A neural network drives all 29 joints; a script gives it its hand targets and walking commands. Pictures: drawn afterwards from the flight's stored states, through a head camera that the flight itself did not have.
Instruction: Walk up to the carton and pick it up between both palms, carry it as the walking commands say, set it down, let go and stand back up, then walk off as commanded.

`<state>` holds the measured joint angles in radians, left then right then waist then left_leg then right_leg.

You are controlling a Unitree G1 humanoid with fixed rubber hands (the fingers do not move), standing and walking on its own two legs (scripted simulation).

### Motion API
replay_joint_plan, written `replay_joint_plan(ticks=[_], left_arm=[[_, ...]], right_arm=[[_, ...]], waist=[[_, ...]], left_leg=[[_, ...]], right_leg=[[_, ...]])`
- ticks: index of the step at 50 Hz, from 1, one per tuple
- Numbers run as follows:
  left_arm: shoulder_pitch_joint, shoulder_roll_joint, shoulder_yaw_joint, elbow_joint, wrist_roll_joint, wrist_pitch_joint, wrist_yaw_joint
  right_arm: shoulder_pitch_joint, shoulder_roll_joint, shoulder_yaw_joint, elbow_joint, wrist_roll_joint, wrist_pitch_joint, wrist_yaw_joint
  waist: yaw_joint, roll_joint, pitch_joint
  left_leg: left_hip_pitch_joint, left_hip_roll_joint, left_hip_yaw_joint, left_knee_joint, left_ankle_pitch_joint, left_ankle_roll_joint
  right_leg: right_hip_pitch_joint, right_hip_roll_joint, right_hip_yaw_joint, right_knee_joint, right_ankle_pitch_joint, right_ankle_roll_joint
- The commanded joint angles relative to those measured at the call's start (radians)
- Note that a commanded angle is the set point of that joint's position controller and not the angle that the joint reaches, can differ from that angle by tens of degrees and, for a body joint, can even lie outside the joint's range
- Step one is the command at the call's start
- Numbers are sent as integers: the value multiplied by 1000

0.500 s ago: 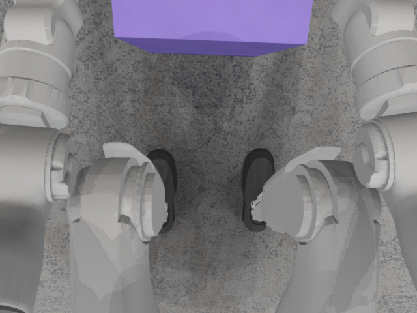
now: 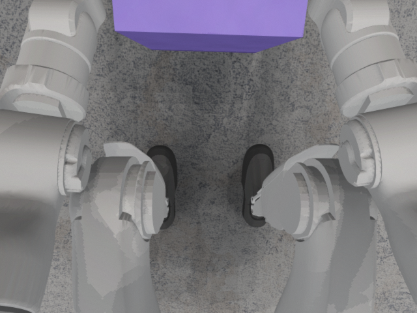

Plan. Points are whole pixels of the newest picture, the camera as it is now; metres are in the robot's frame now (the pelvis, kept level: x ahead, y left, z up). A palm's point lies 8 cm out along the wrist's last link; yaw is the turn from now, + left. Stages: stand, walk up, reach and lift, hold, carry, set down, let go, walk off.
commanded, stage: reach and lift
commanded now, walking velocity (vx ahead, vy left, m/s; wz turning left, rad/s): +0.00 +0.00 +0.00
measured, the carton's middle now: out of the picture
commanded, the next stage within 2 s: none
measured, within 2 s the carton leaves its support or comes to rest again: leaves its support in 0.92 s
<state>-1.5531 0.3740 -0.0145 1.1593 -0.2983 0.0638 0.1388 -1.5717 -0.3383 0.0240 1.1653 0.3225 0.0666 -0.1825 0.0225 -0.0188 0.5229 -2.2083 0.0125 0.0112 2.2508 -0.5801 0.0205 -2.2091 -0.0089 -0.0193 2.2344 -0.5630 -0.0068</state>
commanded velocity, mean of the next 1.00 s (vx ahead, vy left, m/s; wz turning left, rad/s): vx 0.00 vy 0.00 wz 0.00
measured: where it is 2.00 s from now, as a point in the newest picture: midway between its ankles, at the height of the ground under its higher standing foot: (210, 199)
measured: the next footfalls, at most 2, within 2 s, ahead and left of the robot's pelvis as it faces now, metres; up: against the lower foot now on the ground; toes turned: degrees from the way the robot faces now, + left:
none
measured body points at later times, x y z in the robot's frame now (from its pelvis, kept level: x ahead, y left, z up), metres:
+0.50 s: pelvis +0.00 +0.00 -0.01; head +0.37 +0.01 +0.23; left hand +0.56 +0.17 -0.19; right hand +0.58 -0.13 -0.18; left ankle +0.12 +0.11 -0.32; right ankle +0.12 -0.12 -0.32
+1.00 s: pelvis +0.00 +0.00 +0.00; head +0.37 +0.02 +0.25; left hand +0.56 +0.18 -0.17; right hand +0.57 -0.13 -0.16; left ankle +0.12 +0.11 -0.32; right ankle +0.12 -0.12 -0.32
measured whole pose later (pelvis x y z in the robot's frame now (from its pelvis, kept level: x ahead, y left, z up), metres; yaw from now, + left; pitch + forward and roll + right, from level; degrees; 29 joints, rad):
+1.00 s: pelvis +0.00 +0.00 +0.00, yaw +2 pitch +28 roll -1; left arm -1.50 0.35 0.03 1.01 -0.22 0.25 0.15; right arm -1.52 -0.29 -0.09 1.01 0.21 0.25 -0.22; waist 0.00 -0.02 0.53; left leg -2.16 -0.03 -0.01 2.25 -0.58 -0.01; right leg -2.14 0.05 0.01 2.25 -0.59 0.03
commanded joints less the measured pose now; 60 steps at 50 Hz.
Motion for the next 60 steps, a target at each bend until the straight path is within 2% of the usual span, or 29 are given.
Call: replay_joint_plan(ticks=[1,2,3,5,7,10,12,14,17,19,20,21,22,24,28,30,40,42,43,44,46,47,50,52,53,54,56,59,60], left_arm=[[-349,83,13,-116,44,-41,10],[-376,49,-7,-133,16,-43,9],[-381,74,7,-148,47,-47,14],[-395,21,-8,-142,22,-52,7],[-415,-9,-27,-153,-3,-52,-3],[-423,-51,-47,-168,18,-59,-5],[-461,-140,-77,-180,-6,-64,-31],[-504,-274,-103,-170,-35,-51,-67],[-555,-470,-122,-188,-2,-38,-127],[-631,-643,-139,-218,8,-24,-181],[-662,-745,-147,-240,7,-17,-209],[-658,-783,-148,-248,9,-9,-229],[-665,-828,-158,-238,22,0,-245],[-673,-887,-170,-238,20,23,-275],[-662,-934,-130,-240,36,49,-300],[-683,-945,-138,-271,22,58,-318],[-718,-1006,-155,-429,11,79,-304],[-735,-1045,-164,-457,-6,86,-308],[-734,-1067,-193,-506,-14,91,-305],[-778,-1054,-208,-589,-28,89,-294],[-818,-1023,-221,-665,-28,93,-273],[-828,-1035,-248,-693,-39,99,-266],[-850,-1064,-256,-717,-46,124,-256],[-842,-1058,-249,-741,-43,122,-251],[-818,-1075,-243,-710,-22,132,-250],[-835,-1057,-251,-736,-11,140,-245],[-753,-1076,-187,-578,61,161,-250],[-798,-1091,-164,-591,66,168,-267],[-805,-1073,-146,-580,78,172,-272]], right_arm=[[-329,-18,30,-149,27,-39,9],[-340,-13,35,-134,22,-42,15],[-338,-19,18,-125,12,-42,13],[-350,7,47,-125,19,-49,13],[-366,36,61,-115,8,-49,16],[-379,94,88,-145,43,-59,27],[-386,187,117,-106,42,-58,43],[-472,287,144,-174,38,-59,69],[-483,509,143,-133,13,-39,129],[-576,701,167,-186,2,-27,187],[-611,791,162,-200,-10,-16,214],[-605,842,174,-179,-10,-3,238],[-608,890,167,-188,-27,6,253],[-625,944,163,-210,-31,22,279],[-623,989,138,-223,-40,48,305],[-622,1000,128,-237,-45,62,317],[-656,1070,153,-382,-24,93,313],[-667,1062,136,-403,-54,96,310],[-702,1087,173,-489,-27,96,307],[-711,1091,190,-531,-19,104,303],[-690,1111,181,-525,-11,116,302],[-678,1102,185,-551,-13,119,293],[-706,1074,172,-622,-28,139,281],[-643,1092,165,-600,-45,156,289],[-671,1082,180,-633,-52,159,290],[-669,1081,160,-622,-46,172,292],[-688,1071,152,-584,-71,177,304],[-738,1076,133,-589,-94,186,308],[-754,1079,146,-574,-90,191,309]], waist=[[73,36,-1520],[34,29,-1512],[52,33,-1509],[46,21,-1522],[13,-4,-1504],[53,23,-1502],[45,28,-1489],[28,-7,-1479],[32,18,-1423],[71,29,-1396],[35,3,-1413],[65,13,-1390],[57,-3,-1390],[44,0,-1357],[66,-16,-1331],[42,-12,-1342],[70,13,-1717],[11,12,-1775],[37,29,-1918],[20,33,-2024],[31,55,-2074],[3,57,-2132],[-56,67,-2162],[-65,65,-2145],[-63,47,-2134],[-52,90,-2137],[-23,67,-1943],[-38,29,-1935],[-6,28,-1928]], left_leg=[[734,-55,7,-199,412,-32],[731,-61,4,-205,406,-35],[727,-60,1,-210,417,-36],[724,-62,7,-198,413,-37],[714,-67,9,-199,397,-34],[748,-70,12,-197,430,-31],[728,-75,18,-194,422,-33],[703,-77,5,-198,422,-30],[682,-82,13,-188,373,-28],[652,-87,18,-175,373,-28],[672,-95,10,-178,383,-25],[651,-93,14,-172,385,-20],[642,-98,21,-168,377,-21],[628,-96,28,-166,351,-15],[582,-93,35,-166,293,-7],[569,-90,42,-158,279,-6],[714,-104,64,-162,426,-7],[741,-111,56,-156,447,-10],[821,-115,65,-149,520,-15],[873,-118,60,-153,561,-16],[943,-125,54,-160,608,-17],[991,-129,42,-174,646,-27],[1039,-131,37,-188,591,-29],[1009,-141,44,-190,616,-27],[1036,-143,39,-209,622,-29],[1051,-141,44,-235,594,-37],[947,-135,44,-253,452,-22],[886,-131,54,-267,382,-16],[878,-129,58,-281,380,-14]], right_leg=[[626,79,-18,-145,339,33],[628,80,-20,-155,333,27],[621,82,-19,-141,346,32],[653,82,-11,-150,347,25],[650,82,-20,-156,336,26],[636,90,-8,-157,354,27],[649,92,-2,-155,361,21],[669,98,-4,-155,376,19],[625,107,1,-149,328,13],[606,112,7,-132,326,7],[621,118,-11,-128,338,13],[591,120,-9,-112,330,5],[600,124,-15,-114,326,6],[567,129,-23,-124,295,3],[561,121,-25,-121,245,2],[573,122,-30,-126,239,-3],[730,133,-39,-112,389,-1],[733,128,-49,-118,401,-6],[800,134,-44,-110,473,-6],[825,139,-52,-110,514,-2],[806,145,-45,-119,524,-1],[833,142,-57,-119,559,0],[833,134,-65,-166,503,-3],[835,143,-57,-183,533,0],[826,141,-74,-190,523,7],[821,139,-69,-201,489,5],[742,136,-67,-234,363,7],[788,137,-63,-266,324,11],[781,136,-64,-265,320,17]])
